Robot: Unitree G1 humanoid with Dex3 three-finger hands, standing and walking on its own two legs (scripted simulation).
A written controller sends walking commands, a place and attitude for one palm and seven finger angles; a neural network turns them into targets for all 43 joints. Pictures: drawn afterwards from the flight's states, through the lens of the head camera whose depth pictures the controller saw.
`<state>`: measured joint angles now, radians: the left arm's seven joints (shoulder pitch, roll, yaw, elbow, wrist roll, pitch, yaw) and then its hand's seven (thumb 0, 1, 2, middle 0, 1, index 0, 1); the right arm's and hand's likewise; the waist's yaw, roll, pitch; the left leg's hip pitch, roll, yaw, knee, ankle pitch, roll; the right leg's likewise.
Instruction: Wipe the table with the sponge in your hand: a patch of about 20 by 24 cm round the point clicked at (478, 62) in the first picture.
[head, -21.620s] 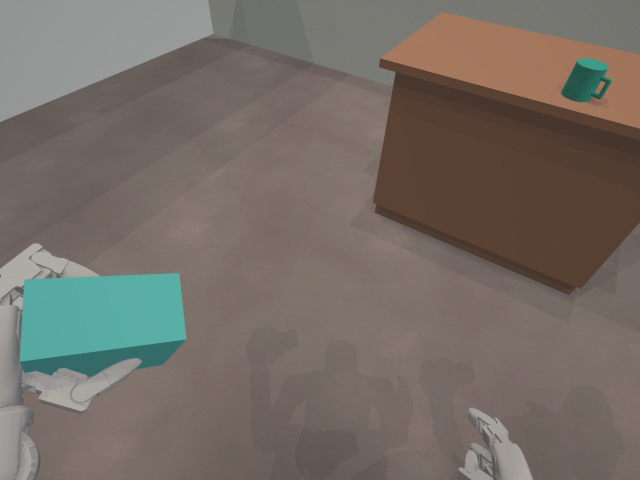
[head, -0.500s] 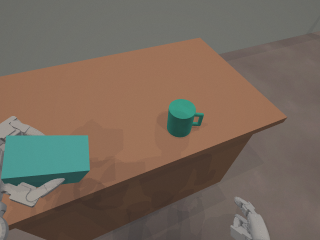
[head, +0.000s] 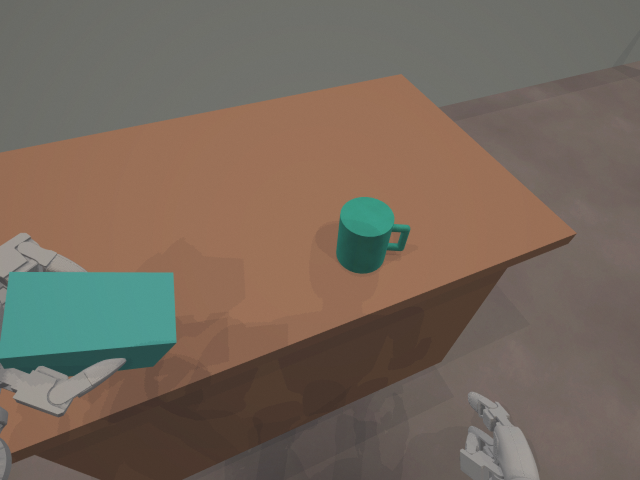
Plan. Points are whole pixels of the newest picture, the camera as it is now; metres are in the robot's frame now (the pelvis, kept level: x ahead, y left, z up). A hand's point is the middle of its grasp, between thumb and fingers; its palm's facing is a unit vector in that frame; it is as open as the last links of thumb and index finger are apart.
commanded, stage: shuffle to correct the standing spot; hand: left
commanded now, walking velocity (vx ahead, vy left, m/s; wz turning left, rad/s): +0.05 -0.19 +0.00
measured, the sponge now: (117, 325) +0.23 +0.21 +0.14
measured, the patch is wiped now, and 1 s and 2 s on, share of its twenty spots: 0.00 0.00 0.00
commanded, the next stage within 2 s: come to a stop and stand still in 0.78 s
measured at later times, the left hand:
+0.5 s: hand (69, 325) +0.22 +0.24 +0.16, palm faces +0.32 -0.86 -0.40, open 10.1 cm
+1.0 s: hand (18, 289) +0.24 +0.28 +0.18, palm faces +0.40 -0.78 -0.48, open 10.1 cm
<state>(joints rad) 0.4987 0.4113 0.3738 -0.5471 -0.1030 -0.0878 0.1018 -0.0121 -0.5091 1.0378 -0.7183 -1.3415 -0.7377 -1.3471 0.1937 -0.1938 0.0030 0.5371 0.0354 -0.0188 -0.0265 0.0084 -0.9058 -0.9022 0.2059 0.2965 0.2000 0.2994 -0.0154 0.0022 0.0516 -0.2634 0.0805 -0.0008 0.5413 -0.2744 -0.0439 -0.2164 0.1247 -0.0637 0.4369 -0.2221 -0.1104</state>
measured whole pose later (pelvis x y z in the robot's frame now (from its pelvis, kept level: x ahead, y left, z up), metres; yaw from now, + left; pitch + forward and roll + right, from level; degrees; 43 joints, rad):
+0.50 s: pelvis +0.00 +0.00 +0.00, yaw +0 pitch +0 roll -1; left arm 0.50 0.40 0.36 -0.54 -0.11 -0.08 0.11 -0.01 -0.51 1.04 -0.72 -1.34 -0.74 -1.35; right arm 0.19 -0.20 0.00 0.54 0.04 -0.02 -0.03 0.01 -0.91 -0.90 0.21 0.30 0.20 0.30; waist -0.02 0.01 0.04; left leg -0.27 0.08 0.00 0.55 -0.28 -0.04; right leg -0.22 0.12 -0.07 0.45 -0.23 -0.11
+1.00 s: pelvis -0.01 +0.00 +0.00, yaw +0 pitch +0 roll +0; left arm 0.24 0.53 0.44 -0.37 -0.06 -0.16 0.04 -0.01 -0.51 1.04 -0.72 -1.34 -0.74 -1.35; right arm 0.22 -0.19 -0.02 0.58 0.02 -0.10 -0.03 0.01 -0.91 -0.90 0.21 0.30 0.20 0.30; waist 0.06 -0.03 0.07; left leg -0.28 0.08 0.03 0.54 -0.26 -0.02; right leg -0.24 0.12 -0.06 0.47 -0.22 -0.10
